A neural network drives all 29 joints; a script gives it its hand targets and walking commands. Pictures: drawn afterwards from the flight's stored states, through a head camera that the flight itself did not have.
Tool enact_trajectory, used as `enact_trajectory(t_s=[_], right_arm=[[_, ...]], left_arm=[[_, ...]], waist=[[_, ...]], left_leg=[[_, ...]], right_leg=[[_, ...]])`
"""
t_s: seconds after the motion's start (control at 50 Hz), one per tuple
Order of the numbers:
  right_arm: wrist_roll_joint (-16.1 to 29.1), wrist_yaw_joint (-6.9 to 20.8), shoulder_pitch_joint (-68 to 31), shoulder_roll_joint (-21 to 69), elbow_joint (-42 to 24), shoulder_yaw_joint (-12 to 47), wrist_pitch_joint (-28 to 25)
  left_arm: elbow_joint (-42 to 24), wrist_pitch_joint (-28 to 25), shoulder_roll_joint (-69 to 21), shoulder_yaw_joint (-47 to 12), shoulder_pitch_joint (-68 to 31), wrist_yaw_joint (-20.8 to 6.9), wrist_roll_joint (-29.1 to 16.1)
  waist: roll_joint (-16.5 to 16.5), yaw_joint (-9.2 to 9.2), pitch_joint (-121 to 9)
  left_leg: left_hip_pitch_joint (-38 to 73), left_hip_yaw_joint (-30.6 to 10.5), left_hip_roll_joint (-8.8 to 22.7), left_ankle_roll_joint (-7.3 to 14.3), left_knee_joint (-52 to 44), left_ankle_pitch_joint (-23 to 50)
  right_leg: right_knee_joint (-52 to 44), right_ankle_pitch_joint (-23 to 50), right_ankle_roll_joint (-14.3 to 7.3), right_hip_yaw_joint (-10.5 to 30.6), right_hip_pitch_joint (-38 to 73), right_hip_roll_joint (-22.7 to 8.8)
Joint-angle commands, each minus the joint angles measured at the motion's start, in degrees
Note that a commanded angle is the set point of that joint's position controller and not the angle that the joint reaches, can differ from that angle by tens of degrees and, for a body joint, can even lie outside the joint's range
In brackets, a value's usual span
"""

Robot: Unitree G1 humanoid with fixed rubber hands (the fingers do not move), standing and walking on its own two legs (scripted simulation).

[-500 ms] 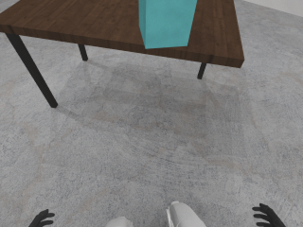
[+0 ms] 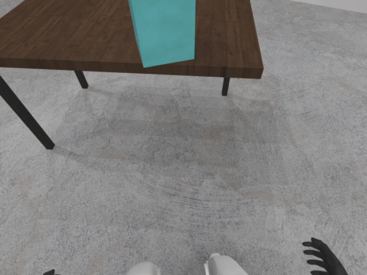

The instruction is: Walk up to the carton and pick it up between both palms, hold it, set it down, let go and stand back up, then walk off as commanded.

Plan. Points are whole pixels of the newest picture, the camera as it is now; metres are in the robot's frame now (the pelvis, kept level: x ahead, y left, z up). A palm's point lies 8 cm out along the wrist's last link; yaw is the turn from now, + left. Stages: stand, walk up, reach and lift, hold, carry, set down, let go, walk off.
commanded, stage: walk up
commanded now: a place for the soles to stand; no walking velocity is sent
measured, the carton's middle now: (160, 17) +0.94 +0.08 +0.10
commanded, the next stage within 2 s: none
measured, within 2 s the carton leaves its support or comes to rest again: neither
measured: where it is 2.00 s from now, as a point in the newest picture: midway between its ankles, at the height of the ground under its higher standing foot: outside the picture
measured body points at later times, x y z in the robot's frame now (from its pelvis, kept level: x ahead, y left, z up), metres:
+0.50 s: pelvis +0.01 -0.02 +0.00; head +0.03 -0.02 +0.45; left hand +0.16 +0.28 -0.09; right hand +0.11 -0.34 -0.08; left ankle +0.02 +0.11 -0.67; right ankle +0.09 -0.14 -0.69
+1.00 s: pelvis -0.01 -0.03 +0.00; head +0.02 -0.03 +0.44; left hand +0.15 +0.27 -0.09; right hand +0.08 -0.35 -0.08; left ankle +0.01 +0.09 -0.68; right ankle +0.04 -0.16 -0.69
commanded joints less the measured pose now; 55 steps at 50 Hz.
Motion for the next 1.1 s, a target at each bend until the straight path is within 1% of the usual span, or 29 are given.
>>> enact_trajectory(t_s=[0.0,0.04,0.06,0.08,0.12,0.2,0.24,0.3,0.32,0.34,0.36,0.4,0.48,0.5,0.56,0.58,0.6,0.64,0.74,0.8,0.84,0.86,0.88,0.92,1.0,1.02,1.04,1.06,1.08], right_arm=[[0.73,-0.4,5.14,-15.15,2.39,-3.41,-2.26],[0.3,-1.21,10.16,-14.3,4.88,-3.65,-4.37],[-0.42,-1.88,15.59,-17.1,5.19,-4.46,-5.32],[-1.26,-2.53,12.86,-22.24,3.74,-5.69,-5.22],[0.0,-2.43,6.74,-22.24,1.33,-5.77,-5.34],[0.19,-2.86,8.76,-19.95,-0.1,-4.29,-4.96],[0.61,-2.85,9.52,-19.4,-0.01,-4.79,-4.68],[1.09,-2.29,2.52,-19.34,-2.99,-4.48,-3.58],[1.66,-1.67,1.43,-15.44,-3.98,-3.57,-3.39],[2.06,-1.64,3.47,-14.14,-4.33,-2.71,-3.21],[2.52,-1.57,4.63,-10.33,-4.7,-1.37,-2.56],[1.64,-2.33,1.62,-16.82,-2.21,-2.37,-1.96],[1.02,-0.8,5.83,-15.79,2.58,-3.06,-1.66],[0.77,-0.52,6.88,-14.96,3.16,-3.28,-1.12],[0.61,-0.1,13.22,-13.81,4.34,-3.68,-1.55],[0.09,-0.28,14.6,-14.76,5.16,-3.35,-2.28],[-1.01,-0.77,13.49,-19.06,4.45,-4.46,-2.87],[-0.69,-1.9,4.12,-21.72,1.44,-4.84,-3.56],[-0.35,-2.23,3.25,-18.43,-0.73,-4.23,-3.88],[0.27,-2.08,3.51,-18.49,-1.35,-3.71,-2.82],[0.8,-1.28,-0.5,-16.6,-2.32,-3.38,-2.53],[2.16,-1.46,0.51,-13.83,-3.09,-2.4,-2.34],[2.65,-1.59,3.49,-10.74,-3.46,-1.14,-1.88],[1.32,-1.94,0.71,-15.49,-1.42,-2.34,-1.5],[0.76,-0.7,8.0,-14.53,4.45,-3.06,-2.77],[0.12,-0.94,11.58,-16.71,4.45,-3.67,-3.22],[-0.78,-1.24,11.11,-19.83,4.72,-4.22,-3.79],[-0.42,-1.38,5.46,-21.84,2.72,-4.04,-3.77],[-0.83,-1.42,0.88,-22.15,2.19,-3.8,-3.87]], left_arm=[[-4.35,0.09,16.77,4.27,-1.7,-0.82,3.49],[-4.73,0.89,13.08,2.14,-5.43,-1.05,1.76],[-6.32,0.31,8.99,1.05,-5.42,-1.08,1.23],[-4.87,0.47,6.85,1.25,-3.75,-0.53,1.41],[-3.16,0.7,13.7,2.8,-1.77,-0.18,2.45],[-5.02,-0.29,12.36,2.8,-3.93,-1.08,0.8],[-4.95,-0.54,11.6,2.77,-4.87,-1.54,1.33],[-1.98,-0.98,11.49,2.37,0.17,-1.47,1.0],[0.94,-1.47,12.86,3.63,3.77,-0.82,1.1],[0.76,-1.56,16.86,5.1,8.65,-0.39,1.38],[0.76,-1.82,18.96,5.42,8.47,0.24,1.28],[-1.44,-1.12,18.52,4.22,-0.96,0.41,1.2],[-2.14,-0.03,17.54,3.59,-9.21,0.29,1.96],[-1.31,-0.29,17.24,3.12,-7.69,0.38,1.71],[-2.16,0.58,15.78,2.6,-12.69,0.24,1.62],[-2.5,0.7,12.97,2.22,-11.57,0.05,1.53],[-3.4,0.87,10.27,1.93,-9.11,-0.16,1.48],[-1.82,1.28,13.57,2.54,-7.07,0.25,1.6],[-1.27,0.25,12.83,2.43,-6.95,-0.4,0.34],[-1.26,-0.13,11.16,2.21,-5.35,-0.31,0.08],[1.77,-1.03,14.02,3.46,0.58,0.56,0.82],[2.38,-1.67,17.42,4.02,3.01,1.25,2.0],[1.69,-2.17,19.29,4.9,3.02,1.32,2.05],[0.24,-1.62,19.19,3.67,-3.18,1.05,1.87],[-1.25,-0.29,15.33,2.2,-11.45,0.52,1.63],[-1.84,-0.22,12.35,1.12,-12.64,0.2,1.59],[-2.09,-0.33,10.47,0.66,-11.84,0.34,1.23],[-1.28,0.01,12.27,1.95,-9.45,0.48,1.58],[-0.18,-0.06,14.76,2.28,-9.79,0.34,1.76]], waist=[[-11.86,0.84,-7.18],[-4.28,-3.87,-6.97],[4.03,-5.96,-10.67],[11.48,-4.2,-8.41],[1.79,-2.21,-9.2],[9.72,-2.06,-7.04],[10.1,-2.89,-9.08],[9.49,1.2,-11.08],[3.19,4.07,-15.61],[-5.43,5.94,-17.47],[-10.97,4.33,-18.4],[-4.29,2.55,-14.71],[-11.05,-1.65,-0.38],[-7.55,-1.98,-1.39],[-8.52,-5.84,-3.67],[-2.1,-5.07,-7.81],[12.26,-6.28,-8.1],[4.93,-3.14,-4.67],[10.97,-1.52,-6.16],[12.68,-0.66,-5.76],[7.71,2.47,-9.96],[-5.71,3.87,-15.13],[-12.5,2.62,-14.2],[-6.16,1.55,-12.22],[-8.54,-4.63,-3.7],[0.18,-7.79,-7.71],[9.79,-6.93,-6.55],[6.86,-4.34,-4.61],[6.61,-3.31,-2.38]], left_leg=[[-2.8,-6.4,-1.66,2.27,-11.44,-0.91],[15.45,-5.79,-2.41,3.87,-30.36,7.11],[22.84,-19.34,7.07,3.59,-34.43,9.16],[25.19,-32.77,20.88,5.46,-38.13,16.27],[21.4,-34.56,27.13,13.48,-36.14,17.09],[18.38,-15.13,19.08,13.01,-24.38,52.63],[20.35,-11.09,16.3,9.62,-20.92,53.06],[10.46,0.18,9.37,6.46,-12.17,44.98],[3.47,1.94,5.94,4.05,-3.54,40.5],[-7.57,0.29,2.09,1.35,9.66,29.98],[-16.56,-2.41,-2.21,0.59,11.32,2.79],[-13.21,-7.79,-0.37,0.66,6.41,-10.27],[0.4,-4.06,-0.64,2.69,-2.4,1.25],[3.28,-4.64,-1.64,2.82,-4.85,1.44],[14.42,-2.43,-2.24,3.35,-14.02,10.41],[13.57,-7.64,0.75,3.87,-25.69,3.23],[15.16,-26.17,12.41,5.37,-36.28,-8.73],[12.35,-33.71,24.09,8.88,-38.48,11.96],[13.15,-15.34,15.86,8.94,-25.28,51.43],[10.43,-8.91,12.34,5.67,-20.58,48.02],[1.67,-4.87,8.73,4.71,-11.71,37.03],[-5.32,-1.92,4.99,2.56,1.68,35.14],[-13.45,-3.87,-1.52,0.32,8.37,11.02],[-8.17,-7.19,-0.38,1.14,1.86,-9.47],[12.48,-4.24,-1.79,3.22,-18.43,5.54],[19.21,-14.93,3.71,6.05,-25.52,0.18],[16.98,-27.75,14.68,9.01,-36.23,-8.03],[8.25,-36.62,24.65,13.63,-42.82,-10.18],[3.04,-34.75,24.39,14.3,-42.8,-11.86]], right_leg=[[-25.82,-19.31,-11.15,31.03,3.19,-11.02],[-12.54,-1.5,-7.07,17.81,-9.93,-6.49],[4.38,7.19,-3.48,11.25,-15.31,-2.55],[11.89,-7.92,0.56,2.78,-25.27,6.26],[16.08,-9.53,1.55,5.01,-23.31,-2.0],[6.24,-6.84,0.58,-3.13,-16.44,-5.18],[2.36,-3.12,0.03,-6.14,-12.43,-2.87],[-12.97,9.37,-0.85,-9.94,2.55,-0.29],[-15.65,15.01,-3.2,-6.03,13.93,0.34],[-18.01,17.93,-8.03,13.36,22.45,-7.5],[-21.3,20.34,-11.74,34.19,25.74,-16.69],[-25.26,-0.32,-16.47,38.0,16.01,-19.75],[-29.18,-20.8,-9.36,27.28,-11.99,-12.26],[-31.34,-24.87,-9.09,29.35,-14.68,-11.93],[-24.89,-21.18,-4.01,17.19,-18.92,-7.15],[-14.89,-17.2,-3.46,12.83,-14.58,-4.7],[1.45,-12.79,-0.33,8.33,-21.06,1.4],[12.15,-6.77,2.23,4.68,-20.63,0.59],[7.6,-7.89,1.15,-4.96,-10.01,-3.15],[-1.56,-2.15,-0.05,-8.06,-5.21,-1.02],[-11.3,9.63,-0.73,-5.25,9.75,-0.07],[-14.14,17.45,-6.02,8.5,18.42,-6.12],[-19.66,21.81,-10.96,33.18,21.36,-14.87],[-21.08,7.94,-16.66,35.82,10.27,-17.9],[-19.07,-10.77,-7.02,19.56,-15.42,-7.76],[-9.78,-6.93,-3.22,15.3,-20.25,-4.82],[4.77,-4.9,-1.02,6.12,-22.06,1.34],[11.97,-7.81,1.51,0.64,-19.42,-0.1],[11.17,-10.49,1.27,0.86,-15.05,-2.68]])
